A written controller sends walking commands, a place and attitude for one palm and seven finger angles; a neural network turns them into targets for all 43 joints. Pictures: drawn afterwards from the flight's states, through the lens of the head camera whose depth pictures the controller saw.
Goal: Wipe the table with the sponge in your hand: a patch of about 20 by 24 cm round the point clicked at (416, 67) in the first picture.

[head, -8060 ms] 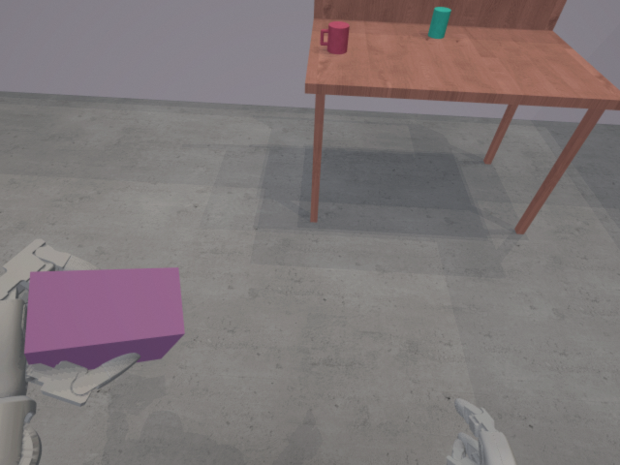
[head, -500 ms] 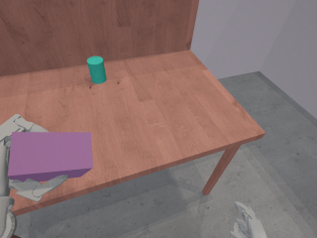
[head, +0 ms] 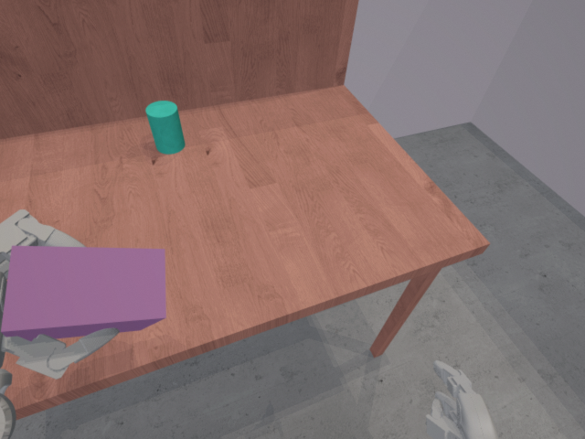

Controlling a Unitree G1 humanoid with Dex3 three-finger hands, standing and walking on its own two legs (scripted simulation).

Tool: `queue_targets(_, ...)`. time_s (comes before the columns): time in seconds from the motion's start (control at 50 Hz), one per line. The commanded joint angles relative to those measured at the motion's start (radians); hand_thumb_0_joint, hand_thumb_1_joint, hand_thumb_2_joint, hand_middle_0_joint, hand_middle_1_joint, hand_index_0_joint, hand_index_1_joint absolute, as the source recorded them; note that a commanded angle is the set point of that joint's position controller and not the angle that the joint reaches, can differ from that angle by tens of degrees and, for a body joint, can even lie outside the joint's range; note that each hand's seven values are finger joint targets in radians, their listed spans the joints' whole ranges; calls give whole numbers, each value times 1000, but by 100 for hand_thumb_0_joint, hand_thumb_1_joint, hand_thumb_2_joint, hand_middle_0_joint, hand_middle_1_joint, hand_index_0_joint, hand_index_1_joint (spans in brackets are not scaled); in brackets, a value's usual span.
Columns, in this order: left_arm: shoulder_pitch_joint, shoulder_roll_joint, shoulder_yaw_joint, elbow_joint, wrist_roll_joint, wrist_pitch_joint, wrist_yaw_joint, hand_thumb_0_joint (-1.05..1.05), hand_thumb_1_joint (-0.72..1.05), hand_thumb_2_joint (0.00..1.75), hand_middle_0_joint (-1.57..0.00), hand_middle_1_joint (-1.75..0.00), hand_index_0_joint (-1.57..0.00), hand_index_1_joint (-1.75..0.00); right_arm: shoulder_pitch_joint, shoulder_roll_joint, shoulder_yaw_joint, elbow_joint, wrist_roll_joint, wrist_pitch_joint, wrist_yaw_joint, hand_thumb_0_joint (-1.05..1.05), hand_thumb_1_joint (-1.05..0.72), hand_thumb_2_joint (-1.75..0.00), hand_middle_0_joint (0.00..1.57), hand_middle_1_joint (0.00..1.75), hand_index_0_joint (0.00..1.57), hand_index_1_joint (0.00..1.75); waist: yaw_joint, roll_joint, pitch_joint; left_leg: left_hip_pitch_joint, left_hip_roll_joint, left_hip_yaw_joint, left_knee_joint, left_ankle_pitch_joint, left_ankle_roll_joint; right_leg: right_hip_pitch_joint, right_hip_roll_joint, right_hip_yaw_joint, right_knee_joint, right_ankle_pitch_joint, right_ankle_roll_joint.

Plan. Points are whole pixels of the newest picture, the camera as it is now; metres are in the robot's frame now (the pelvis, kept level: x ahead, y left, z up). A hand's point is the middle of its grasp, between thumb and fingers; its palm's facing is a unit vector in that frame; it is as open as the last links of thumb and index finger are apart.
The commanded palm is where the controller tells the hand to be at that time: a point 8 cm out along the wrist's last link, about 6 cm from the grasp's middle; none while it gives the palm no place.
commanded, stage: shuffle to correct the standing spot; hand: left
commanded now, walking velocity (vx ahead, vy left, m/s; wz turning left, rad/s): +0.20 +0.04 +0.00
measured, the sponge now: (110, 295) +0.23 +0.21 +0.15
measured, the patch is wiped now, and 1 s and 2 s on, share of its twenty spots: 0.00 0.00 0.00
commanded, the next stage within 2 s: none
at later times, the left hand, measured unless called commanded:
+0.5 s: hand (51, 314) +0.20 +0.24 +0.16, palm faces +0.37 -0.85 -0.37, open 10.5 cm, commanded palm +0.14 +0.28 +0.19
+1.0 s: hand (68, 302) +0.21 +0.23 +0.16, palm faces +0.36 -0.85 -0.39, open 10.5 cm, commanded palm +0.15 +0.27 +0.19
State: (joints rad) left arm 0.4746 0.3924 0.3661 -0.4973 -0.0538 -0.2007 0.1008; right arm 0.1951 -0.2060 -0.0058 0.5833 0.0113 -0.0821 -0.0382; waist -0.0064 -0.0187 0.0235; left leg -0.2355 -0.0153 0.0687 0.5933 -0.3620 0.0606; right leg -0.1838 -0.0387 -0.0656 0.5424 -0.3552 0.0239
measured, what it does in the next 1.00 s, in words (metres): stands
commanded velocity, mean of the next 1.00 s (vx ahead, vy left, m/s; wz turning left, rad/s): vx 0.20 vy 0.02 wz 0.00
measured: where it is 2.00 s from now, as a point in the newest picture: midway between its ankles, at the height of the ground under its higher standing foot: outside the picture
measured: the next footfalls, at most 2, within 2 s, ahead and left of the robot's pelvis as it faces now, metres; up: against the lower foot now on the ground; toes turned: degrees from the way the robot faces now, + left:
none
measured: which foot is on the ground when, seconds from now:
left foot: down 0.00-1.00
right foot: down 0.00-1.00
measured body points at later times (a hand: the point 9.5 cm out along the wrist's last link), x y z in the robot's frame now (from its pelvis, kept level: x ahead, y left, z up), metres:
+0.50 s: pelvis -0.02 +0.00 +0.00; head -0.01 +0.01 +0.45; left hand +0.17 +0.29 +0.18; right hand +0.15 -0.23 -0.07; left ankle -0.03 +0.08 -0.73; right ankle -0.04 -0.14 -0.73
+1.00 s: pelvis -0.01 -0.01 +0.00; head +0.01 +0.00 +0.45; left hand +0.18 +0.28 +0.18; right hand +0.16 -0.24 -0.07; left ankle -0.03 +0.08 -0.73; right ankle -0.04 -0.14 -0.73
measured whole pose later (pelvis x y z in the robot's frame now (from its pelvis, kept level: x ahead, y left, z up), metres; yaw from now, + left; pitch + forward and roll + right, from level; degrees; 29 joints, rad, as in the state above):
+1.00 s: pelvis -0.01 -0.01 +0.00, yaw +1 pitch +0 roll -1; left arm 0.47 0.38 0.35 -0.49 -0.05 -0.19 0.11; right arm 0.20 -0.20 0.00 0.60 0.01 -0.08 -0.05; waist -0.01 -0.01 0.02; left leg -0.24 0.00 0.05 0.59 -0.35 0.05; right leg -0.18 -0.02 -0.08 0.52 -0.34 0.01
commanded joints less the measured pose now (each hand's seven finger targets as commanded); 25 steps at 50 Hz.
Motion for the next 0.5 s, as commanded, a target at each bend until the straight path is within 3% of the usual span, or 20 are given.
queue_targets(0.0,-60,160,123,-199,-6,-63,22,0,10,130,-120,-160,-120,-160,-72,-124,-46,-161,4,-53,-11,0,-90,-90,20,30,20,30,6,91,-166,57,111,-127,-87,547,-5,63,-20,22,-27,379,-68)
queue_targets(0.04,-68,137,99,-194,-7,-62,19,0,10,130,-120,-160,-120,-160,-70,-127,-42,-158,5,-51,-12,0,-90,-90,20,30,20,30,3,69,-147,35,102,-118,-93,483,-6,54,-20,28,-30,370,-72)
queue_targets(0.12,-109,158,109,-216,-5,-59,22,0,10,130,-120,-160,-120,-160,-80,-126,-42,-159,8,-54,-17,0,-90,-90,20,30,20,30,1,127,-130,40,116,-147,-146,433,-14,29,-5,21,-21,297,-65)
queue_targets(0.16,-116,141,91,-194,-3,-55,21,0,10,130,-120,-160,-120,-160,-79,-123,-39,-159,3,-57,-18,0,-90,-90,20,30,20,30,4,126,-118,27,131,-168,-173,383,-8,22,5,6,-34,232,-60)
queue_targets(0.22,-111,152,102,-188,-2,-51,25,0,10,130,-120,-160,-120,-160,-84,-122,-38,-156,6,-59,-22,0,-90,-90,20,30,20,30,2,104,-120,-2,114,-149,-162,314,-9,60,-4,24,-73,269,-67)
queue_targets(0.24,-113,129,83,-185,-2,-54,23,0,10,130,-120,-160,-120,-160,-79,-124,-35,-154,2,-58,-21,0,-90,-90,20,30,20,30,4,82,-116,-24,108,-144,-158,278,-3,62,-5,23,-69,266,-71)
queue_targets(0.32,-112,154,101,-197,-3,-50,27,0,10,130,-120,-160,-120,-160,-87,-121,-36,-152,4,-61,-26,0,-90,-90,20,30,20,30,2,122,-122,-5,110,-156,-175,254,-4,50,-7,35,-67,249,-70)
queue_targets(0.34,-111,129,81,-190,-3,-52,25,0,10,130,-120,-160,-120,-160,-82,-120,-31,-151,0,-60,-24,0,-90,-90,20,30,20,30,4,106,-117,-19,113,-163,-180,228,1,46,-1,25,-66,232,-69)
queue_targets(0.42,-112,152,98,-199,-4,-48,29,0,10,130,-120,-160,-120,-160,-86,-120,-36,-149,6,-63,-28,0,-90,-90,20,30,20,30,1,100,-126,-7,106,-150,-162,260,-1,59,-9,40,-77,267,-72)
queue_targets(0.48,-100,134,88,-176,-4,-50,27,0,10,130,-120,-160,-120,-160,-79,-122,-36,-148,1,-60,-27,0,-90,-90,20,30,20,30,5,84,-124,-21,103,-144,-147,229,8,55,-14,50,-84,256,-77)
